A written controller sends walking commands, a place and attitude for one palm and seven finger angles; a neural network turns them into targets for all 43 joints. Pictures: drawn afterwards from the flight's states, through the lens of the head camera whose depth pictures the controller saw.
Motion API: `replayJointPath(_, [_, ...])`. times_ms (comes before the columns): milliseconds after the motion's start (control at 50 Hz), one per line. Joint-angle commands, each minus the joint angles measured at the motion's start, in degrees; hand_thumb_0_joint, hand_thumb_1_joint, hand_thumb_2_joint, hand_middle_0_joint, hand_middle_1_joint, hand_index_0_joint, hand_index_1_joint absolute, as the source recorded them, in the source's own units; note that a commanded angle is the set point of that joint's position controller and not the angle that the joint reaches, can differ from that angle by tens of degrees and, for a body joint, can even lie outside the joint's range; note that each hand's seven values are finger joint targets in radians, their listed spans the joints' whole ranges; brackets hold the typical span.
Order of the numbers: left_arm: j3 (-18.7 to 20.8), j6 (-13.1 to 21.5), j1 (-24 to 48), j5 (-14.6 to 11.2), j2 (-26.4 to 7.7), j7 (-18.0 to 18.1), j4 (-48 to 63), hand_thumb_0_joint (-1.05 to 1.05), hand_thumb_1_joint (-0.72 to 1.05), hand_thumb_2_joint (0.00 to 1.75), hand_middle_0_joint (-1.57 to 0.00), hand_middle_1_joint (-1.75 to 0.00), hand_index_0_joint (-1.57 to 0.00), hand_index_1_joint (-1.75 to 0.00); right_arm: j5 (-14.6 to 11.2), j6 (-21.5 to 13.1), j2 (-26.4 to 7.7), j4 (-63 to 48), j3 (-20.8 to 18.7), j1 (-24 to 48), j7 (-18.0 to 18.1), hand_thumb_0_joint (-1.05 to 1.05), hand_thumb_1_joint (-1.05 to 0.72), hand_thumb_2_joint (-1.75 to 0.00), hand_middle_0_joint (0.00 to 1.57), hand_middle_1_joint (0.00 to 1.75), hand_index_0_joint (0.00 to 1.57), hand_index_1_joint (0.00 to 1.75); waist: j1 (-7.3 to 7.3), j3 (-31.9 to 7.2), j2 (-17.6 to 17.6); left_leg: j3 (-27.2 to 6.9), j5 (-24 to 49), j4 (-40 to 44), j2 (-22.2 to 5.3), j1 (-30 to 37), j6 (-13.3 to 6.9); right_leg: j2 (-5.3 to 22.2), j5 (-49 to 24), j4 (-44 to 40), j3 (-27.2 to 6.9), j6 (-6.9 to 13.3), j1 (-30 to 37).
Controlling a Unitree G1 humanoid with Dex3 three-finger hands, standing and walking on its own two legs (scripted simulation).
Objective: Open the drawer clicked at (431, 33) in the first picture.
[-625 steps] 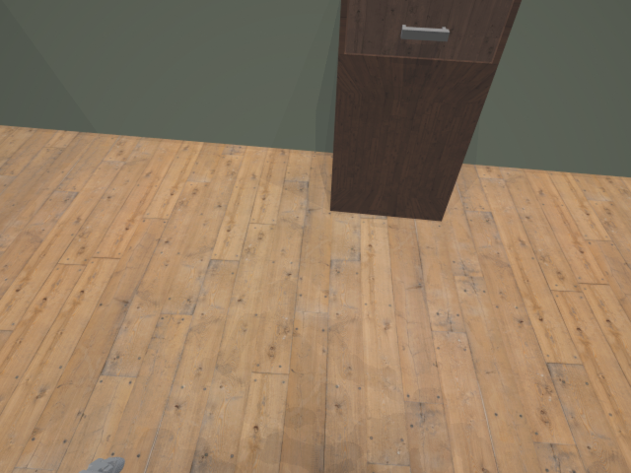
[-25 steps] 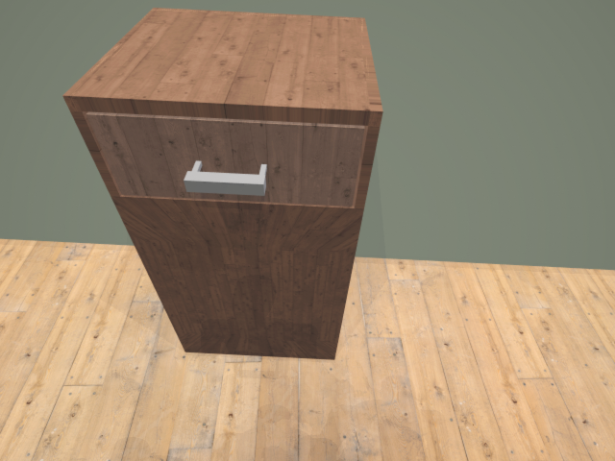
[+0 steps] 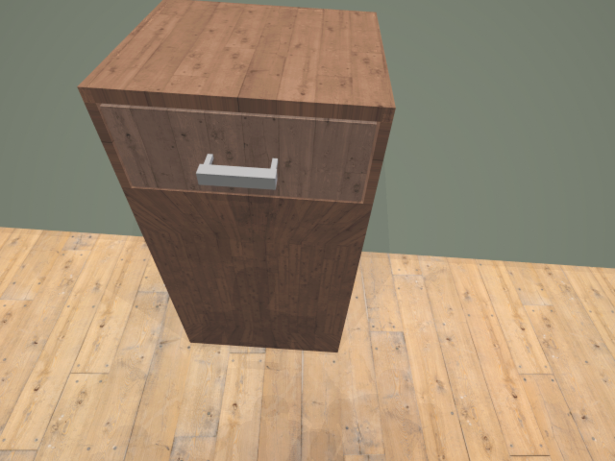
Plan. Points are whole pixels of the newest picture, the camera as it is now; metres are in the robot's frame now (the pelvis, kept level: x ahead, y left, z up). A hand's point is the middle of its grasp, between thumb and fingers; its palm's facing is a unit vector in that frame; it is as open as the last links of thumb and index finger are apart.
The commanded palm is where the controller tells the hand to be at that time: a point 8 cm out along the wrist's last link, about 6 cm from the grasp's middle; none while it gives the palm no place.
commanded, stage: look again from close up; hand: left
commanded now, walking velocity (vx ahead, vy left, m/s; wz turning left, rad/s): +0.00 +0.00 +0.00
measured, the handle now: (239, 168) +0.57 +0.16 +0.05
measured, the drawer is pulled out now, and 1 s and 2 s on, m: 0.00 0.00 0.00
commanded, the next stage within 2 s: come to a stop and stand still in 0.46 s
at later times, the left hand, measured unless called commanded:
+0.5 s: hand out of the picture +0.01 +0.14 -0.18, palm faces +0.02 -0.99 -0.15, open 7.4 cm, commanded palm none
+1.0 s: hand out of the picture +0.01 +0.15 -0.18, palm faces +0.00 -0.99 -0.16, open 7.4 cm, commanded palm none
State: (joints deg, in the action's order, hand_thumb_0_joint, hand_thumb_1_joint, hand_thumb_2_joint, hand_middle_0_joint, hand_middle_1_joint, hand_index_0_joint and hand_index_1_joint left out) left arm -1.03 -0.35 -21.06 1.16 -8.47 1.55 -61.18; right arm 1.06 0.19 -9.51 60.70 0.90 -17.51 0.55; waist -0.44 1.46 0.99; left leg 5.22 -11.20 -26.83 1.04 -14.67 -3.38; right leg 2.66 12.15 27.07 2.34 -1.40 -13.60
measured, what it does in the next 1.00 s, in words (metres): stands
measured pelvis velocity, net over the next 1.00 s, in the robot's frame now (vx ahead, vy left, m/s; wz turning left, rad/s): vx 0.03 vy -0.01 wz -0.01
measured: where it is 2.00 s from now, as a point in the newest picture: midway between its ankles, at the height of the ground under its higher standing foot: outside the picture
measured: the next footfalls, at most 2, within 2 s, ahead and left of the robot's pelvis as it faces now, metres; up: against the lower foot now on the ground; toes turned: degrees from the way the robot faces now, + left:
none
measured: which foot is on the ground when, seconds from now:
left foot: down 0.00-1.00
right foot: down 0.00-1.00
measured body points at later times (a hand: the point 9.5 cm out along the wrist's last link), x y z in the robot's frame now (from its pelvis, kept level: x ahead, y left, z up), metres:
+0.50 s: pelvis +0.01 -0.01 +0.00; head +0.02 +0.00 +0.45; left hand +0.01 +0.20 -0.16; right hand +0.01 -0.23 -0.16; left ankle +0.04 +0.08 -0.74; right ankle +0.03 -0.14 -0.74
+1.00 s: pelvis +0.03 -0.01 +0.00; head +0.04 -0.01 +0.45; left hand +0.02 +0.20 -0.17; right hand +0.03 -0.23 -0.16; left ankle +0.04 +0.08 -0.74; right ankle +0.03 -0.14 -0.74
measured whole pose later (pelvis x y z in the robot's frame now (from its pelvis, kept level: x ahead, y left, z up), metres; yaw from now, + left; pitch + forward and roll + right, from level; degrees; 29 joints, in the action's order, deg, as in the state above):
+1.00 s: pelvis +0.03 -0.01 +0.00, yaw +0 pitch -1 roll -1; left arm -1.4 1.1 -19.0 1.0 -7.0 2.4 -62.5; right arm 1.2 -0.5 -8.9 60.7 0.7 -17.4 0.8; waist 0.4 1.7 -0.5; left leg 5.0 -16.3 -31.6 -0.5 -14.9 -2.4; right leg 1.3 16.2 29.8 2.4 -0.6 -13.0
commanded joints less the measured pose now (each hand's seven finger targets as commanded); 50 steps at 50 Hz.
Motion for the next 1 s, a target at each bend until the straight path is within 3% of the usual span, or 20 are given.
replayJointPath(0, [0.8,1.6,-2.3,-0.1,-4.8,0.4,1.4,0.00,0.90,0.90,-0.20,-0.30,-0.20,-0.30,-0.4,-1.4,-5.9,-1.5,-1.4,-1.8,0.4,0.00,-0.90,-0.90,0.20,0.30,0.20,0.30,0.67,2.2,-1.1,-9.1,-9.7,9.3,-7.3,-2.2,0.6,3.1,2.1,-5.1,-4.4,3.0,-0.2])
replayJointPath(520, [1.2,1.9,-1.8,-0.3,-3.5,0.7,0.2,0.00,0.90,0.90,-0.20,-0.30,-0.20,-0.30,-0.4,-1.6,-3.0,2.1,-1.1,-2.5,0.8,0.00,-0.90,-0.90,0.20,0.30,0.20,0.30,0.33,2.4,-0.7,-6.6,-1.3,7.1,-6.9,0.3,1.4,3.4,-1.7,-6.6,-5.0,3.2,1.1])
replayJointPath(540, [1.3,1.9,-2.0,-0.2,-3.7,0.6,0.0,0.00,0.90,0.90,-0.20,-0.30,-0.20,-0.30,-0.2,-1.7,-3.2,2.4,-1.1,-3.2,0.8,0.00,-0.90,-0.90,0.20,0.30,0.20,0.30,0.40,1.4,0.4,-6.6,-4.4,7.1,-6.9,0.6,1.2,3.1,1.6,-6.1,-4.7,3.4,1.7])
replayJointPath(580, [1.4,1.7,-2.2,0.1,-3.5,0.4,0.2,0.00,0.90,0.90,-0.20,-0.30,-0.20,-0.30,-0.1,-1.5,-3.7,2.4,-1.4,-3.1,0.7,0.00,-0.90,-0.90,0.20,0.30,0.20,0.30,0.41,3.2,-0.8,-7.5,-10.5,7.9,-7.3,-0.4,0.8,2.6,6.7,-5.6,-4.4,3.7,-0.4])
replayJointPath(620, [1.3,1.7,-2.2,0.0,-3.1,0.4,0.3,0.00,0.90,0.90,-0.20,-0.30,-0.20,-0.30,-0.2,-1.4,-3.4,2.1,-1.3,-2.7,0.7,0.00,-0.90,-0.90,0.20,0.30,0.20,0.30,0.16,5.1,-1.5,-7.8,-9.0,8.5,-7.3,-2.1,0.8,2.6,3.2,-5.6,-4.4,3.7,-0.5])
replayJointPath(700, [1.2,2.0,-2.9,-0.2,-2.9,0.7,-0.2,0.00,0.90,0.90,-0.20,-0.30,-0.20,-0.30,-0.4,-1.9,-2.7,2.4,-1.0,-3.1,1.0,0.00,-0.90,-0.90,0.20,0.30,0.20,0.30,0.13,3.3,-0.6,-6.5,0.9,6.9,-7.1,0.6,1.0,3.2,-3.7,-5.7,-4.6,3.3,1.3])
replayJointPath(820, [1.2,2.0,-3.1,-0.3,-2.6,0.8,-0.6,0.00,0.90,0.90,-0.20,-0.30,-0.20,-0.30,-0.5,-1.9,-2.5,2.9,-1.0,-3.1,1.1,0.00,-0.90,-0.90,0.20,0.30,0.20,0.30,0.23,2.9,-0.5,-6.3,1.4,7.0,-7.2,1.9,1.2,3.3,-3.5,-6.3,-4.6,3.2,1.4])
replayJointPath(840, [1.0,2.7,-5.0,0.4,-5.6,2.8,-2.8,0.00,0.90,0.90,-0.20,-0.30,-0.20,-0.30,-1.0,-2.3,-5.3,-1.4,-1.3,3.2,0.7,0.00,-0.90,-0.90,0.20,0.30,0.20,0.30,-1.67,5.9,-2.5,-4.7,5.0,-3.4,-7.4,-1.3,3.2,5.7,-15.2,-6.5,-7.2,3.0,-1.5])
replayJointPath(860, [1.3,3.0,-1.8,-0.2,-7.3,2.3,0.3,0.00,0.90,0.90,-0.20,-0.30,-0.20,-0.30,-0.6,-1.5,-2.2,-2.6,-1.2,-0.3,0.4,0.00,-0.90,-0.90,0.20,0.30,0.20,0.30,1.80,1.3,-2.5,-5.4,-6.2,-1.4,-5.0,0.6,3.2,7.1,-0.2,-7.0,-9.5,4.6,-1.9])
replayJointPath(880, [1.2,3.4,0.3,-0.1,-7.8,1.8,1.3,0.00,0.90,0.90,-0.20,-0.30,-0.20,-0.30,0.0,-1.2,-2.6,-2.1,-1.0,-0.9,-0.2,0.00,-0.90,-0.90,0.20,0.30,0.20,0.30,1.68,1.3,-2.0,-5.0,-6.0,-1.6,-5.0,1.8,3.0,5.7,7.6,-6.9,-8.7,5.0,-4.2])
replayJointPath(900, [1.1,3.1,1.2,-0.1,-7.0,1.5,1.9,0.00,0.90,0.90,-0.20,-0.30,-0.20,-0.30,0.0,-1.3,-3.3,-2.8,-1.1,-2.8,-0.1,0.00,-0.90,-0.90,0.20,0.30,0.20,0.30,2.51,0.9,-2.8,-5.8,-6.3,0.1,-5.5,1.5,2.2,4.6,11.2,-5.4,-7.0,4.9,-4.8])
replayJointPath(920, [1.0,2.8,1.0,-0.2,-6.2,1.3,1.8,0.00,0.90,0.90,-0.20,-0.30,-0.20,-0.30,0.0,-1.6,-3.6,-2.7,-1.1,-2.8,0.0,0.00,-0.90,-0.90,0.20,0.30,0.20,0.30,2.10,1.6,-5.0,-7.1,-5.2,1.7,-6.1,0.2,1.6,3.3,9.4,-3.8,-5.9,4.6,-4.2])
replayJointPath(980, [0.8,2.2,-0.5,0.0,-4.8,1.0,1.4,0.00,0.90,0.90,-0.20,-0.30,-0.20,-0.30,-0.1,-2.1,-4.8,-3.5,-1.1,-2.7,0.4,0.00,-0.90,-0.90,0.20,0.30,0.20,0.30,0.89,1.7,-4.8,-9.2,-3.2,4.8,-8.0,-2.0,0.1,1.6,4.1,-0.8,-3.5,4.1,-0.4])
